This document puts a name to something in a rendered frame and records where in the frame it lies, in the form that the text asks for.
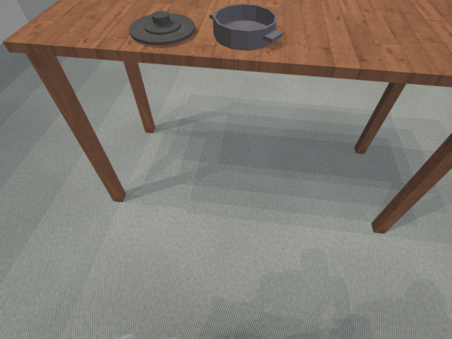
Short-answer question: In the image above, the pot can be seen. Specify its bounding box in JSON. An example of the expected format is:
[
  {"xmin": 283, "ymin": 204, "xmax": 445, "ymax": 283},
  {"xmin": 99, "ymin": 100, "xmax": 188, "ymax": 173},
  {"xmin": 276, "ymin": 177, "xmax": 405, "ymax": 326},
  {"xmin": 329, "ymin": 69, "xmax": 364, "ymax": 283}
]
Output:
[{"xmin": 209, "ymin": 4, "xmax": 284, "ymax": 50}]

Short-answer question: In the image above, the lid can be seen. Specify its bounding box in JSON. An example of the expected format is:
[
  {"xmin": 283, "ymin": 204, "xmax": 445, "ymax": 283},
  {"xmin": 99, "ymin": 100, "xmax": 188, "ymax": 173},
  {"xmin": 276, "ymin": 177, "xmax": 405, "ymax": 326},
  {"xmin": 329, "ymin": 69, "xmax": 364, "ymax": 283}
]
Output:
[{"xmin": 129, "ymin": 13, "xmax": 195, "ymax": 45}]

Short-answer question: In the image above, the knob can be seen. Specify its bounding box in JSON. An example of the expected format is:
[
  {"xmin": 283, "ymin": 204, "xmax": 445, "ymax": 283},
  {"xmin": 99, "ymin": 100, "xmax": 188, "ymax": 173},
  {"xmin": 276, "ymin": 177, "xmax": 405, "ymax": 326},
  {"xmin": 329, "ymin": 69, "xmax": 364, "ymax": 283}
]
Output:
[{"xmin": 152, "ymin": 11, "xmax": 170, "ymax": 25}]

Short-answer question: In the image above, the table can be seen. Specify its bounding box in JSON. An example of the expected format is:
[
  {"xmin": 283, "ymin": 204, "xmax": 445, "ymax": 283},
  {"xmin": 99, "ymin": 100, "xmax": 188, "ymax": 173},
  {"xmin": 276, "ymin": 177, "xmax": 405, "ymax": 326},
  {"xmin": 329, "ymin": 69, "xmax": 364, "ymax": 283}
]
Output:
[{"xmin": 3, "ymin": 0, "xmax": 452, "ymax": 234}]

